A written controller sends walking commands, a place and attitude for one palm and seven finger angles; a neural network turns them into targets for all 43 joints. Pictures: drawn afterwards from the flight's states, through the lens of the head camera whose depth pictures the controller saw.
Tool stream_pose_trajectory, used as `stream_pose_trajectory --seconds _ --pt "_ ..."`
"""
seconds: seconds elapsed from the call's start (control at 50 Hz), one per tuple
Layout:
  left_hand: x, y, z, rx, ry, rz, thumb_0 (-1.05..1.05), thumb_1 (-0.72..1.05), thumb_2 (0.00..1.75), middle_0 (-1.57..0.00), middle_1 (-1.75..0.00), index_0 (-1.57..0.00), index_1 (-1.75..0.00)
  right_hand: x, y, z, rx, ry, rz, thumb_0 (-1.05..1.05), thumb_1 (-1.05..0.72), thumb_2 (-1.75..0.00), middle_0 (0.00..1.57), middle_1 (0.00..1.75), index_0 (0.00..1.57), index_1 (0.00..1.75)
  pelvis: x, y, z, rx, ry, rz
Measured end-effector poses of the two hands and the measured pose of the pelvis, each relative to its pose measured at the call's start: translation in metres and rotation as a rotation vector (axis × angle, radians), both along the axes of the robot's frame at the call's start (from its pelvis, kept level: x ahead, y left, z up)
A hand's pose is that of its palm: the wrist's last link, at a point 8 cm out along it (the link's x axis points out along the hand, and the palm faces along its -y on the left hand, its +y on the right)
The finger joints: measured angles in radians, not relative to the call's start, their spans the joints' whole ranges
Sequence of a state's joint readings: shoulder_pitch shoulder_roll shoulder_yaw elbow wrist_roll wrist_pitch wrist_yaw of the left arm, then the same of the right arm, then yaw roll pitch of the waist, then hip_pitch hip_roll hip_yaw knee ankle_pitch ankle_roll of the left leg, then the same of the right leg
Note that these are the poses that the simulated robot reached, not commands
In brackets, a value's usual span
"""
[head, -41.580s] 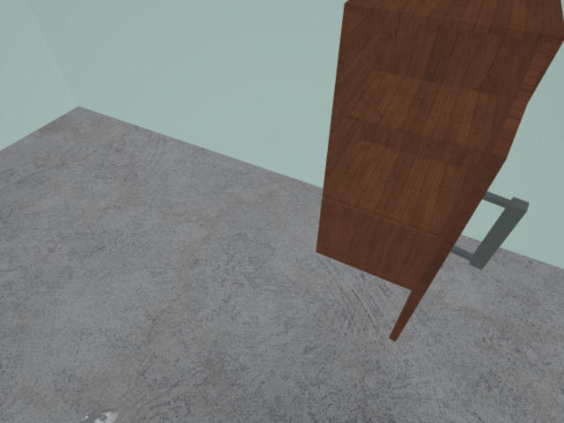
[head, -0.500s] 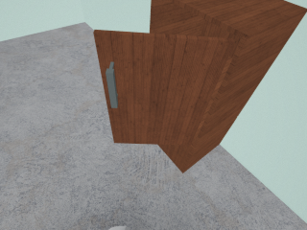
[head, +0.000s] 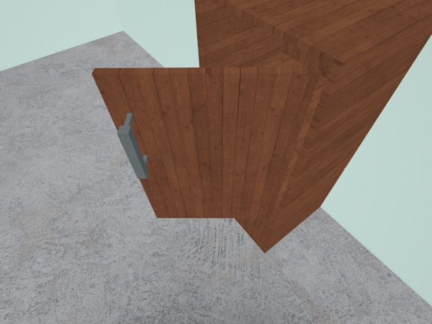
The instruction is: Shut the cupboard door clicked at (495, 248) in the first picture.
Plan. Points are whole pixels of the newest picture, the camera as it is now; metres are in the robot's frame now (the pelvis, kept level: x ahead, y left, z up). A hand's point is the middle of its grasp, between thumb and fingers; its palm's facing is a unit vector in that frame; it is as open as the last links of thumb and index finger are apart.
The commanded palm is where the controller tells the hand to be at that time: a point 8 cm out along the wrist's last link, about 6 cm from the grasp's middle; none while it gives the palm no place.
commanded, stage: come to a stop and stand still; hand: left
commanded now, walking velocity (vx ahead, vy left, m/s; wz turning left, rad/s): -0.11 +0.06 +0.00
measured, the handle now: (136, 147) +0.46 +0.20 +0.03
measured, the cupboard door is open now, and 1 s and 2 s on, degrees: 52 52 52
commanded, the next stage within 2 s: look again from close up in 0.96 s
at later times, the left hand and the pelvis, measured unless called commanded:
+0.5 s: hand out of the picture -0.04 +0.25 -0.18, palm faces +0.02 -0.97 -0.22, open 7.4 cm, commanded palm none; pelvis -0.05 +0.06 +0.00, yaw -2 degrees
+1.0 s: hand out of the picture -0.09 +0.20 -0.18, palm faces -0.02 -0.99 -0.13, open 7.4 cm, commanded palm none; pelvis -0.08 +0.05 +0.01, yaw -2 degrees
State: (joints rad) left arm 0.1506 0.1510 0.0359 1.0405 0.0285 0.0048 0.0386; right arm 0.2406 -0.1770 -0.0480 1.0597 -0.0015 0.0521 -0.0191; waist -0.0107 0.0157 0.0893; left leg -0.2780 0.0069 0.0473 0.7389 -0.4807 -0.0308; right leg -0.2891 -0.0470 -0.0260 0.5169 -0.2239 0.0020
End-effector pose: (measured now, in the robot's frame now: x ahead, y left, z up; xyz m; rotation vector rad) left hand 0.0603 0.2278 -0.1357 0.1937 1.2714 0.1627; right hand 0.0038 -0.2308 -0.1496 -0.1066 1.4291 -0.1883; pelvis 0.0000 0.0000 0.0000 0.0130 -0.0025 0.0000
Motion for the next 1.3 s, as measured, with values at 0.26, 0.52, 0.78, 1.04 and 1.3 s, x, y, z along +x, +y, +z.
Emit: stream_pose_trajectory --seconds 0.26,0.52,0.78,1.04,1.3 --pt "-0.042 0.064 -0.021 -0.032 0.035 0.057 0.01 0.91 0.9 -0.2 -0.3 -0.2 -0.3 0.031 0.031 0.03 -0.12 -0.179 0.086 0.0 -0.91 -0.9 0.2 0.3 0.2 0.29 -0.027 0.048 -0.003 -0.025 -0.03 -0.01" --pt "-0.11 0.071 -0.009 -0.008 0.142 0.037 0.01 0.91 0.9 -0.2 -0.3 -0.19 -0.3 -0.006 0.067 0.014 -0.023 -0.165 0.044 0.0 -0.92 -0.9 0.2 0.3 0.2 0.3 -0.053 0.059 0.001 0.003 0.003 -0.039" --pt "-0.135 0.029 -0.01 -0.085 0.147 -0.008 0.01 0.91 0.9 -0.2 -0.3 -0.19 -0.3 -0.099 0.056 0.014 -0.018 -0.004 -0.035 0.0 -0.92 -0.9 0.2 0.3 0.2 0.29 -0.071 0.051 0.007 -0.012 -0.036 -0.04" --pt "-0.153 0.019 -0.012 -0.104 0.191 0.004 0.01 0.91 0.9 -0.2 -0.3 -0.2 -0.3 -0.147 0.068 0.016 0.003 0.111 -0.069 0.0 -0.91 -0.9 0.2 0.3 0.2 0.29 -0.077 0.047 0.007 -0.015 -0.027 -0.037" --pt "-0.137 0.048 -0.007 -0.018 0.102 0.002 0.01 0.91 0.9 -0.2 -0.3 -0.2 -0.3 -0.089 0.078 -0.007 0.04 -0.048 0.017 0.02 -0.93 -0.9 0.2 0.3 0.2 0.29 -0.069 0.059 -0.004 -0.026 -0.013 -0.017"
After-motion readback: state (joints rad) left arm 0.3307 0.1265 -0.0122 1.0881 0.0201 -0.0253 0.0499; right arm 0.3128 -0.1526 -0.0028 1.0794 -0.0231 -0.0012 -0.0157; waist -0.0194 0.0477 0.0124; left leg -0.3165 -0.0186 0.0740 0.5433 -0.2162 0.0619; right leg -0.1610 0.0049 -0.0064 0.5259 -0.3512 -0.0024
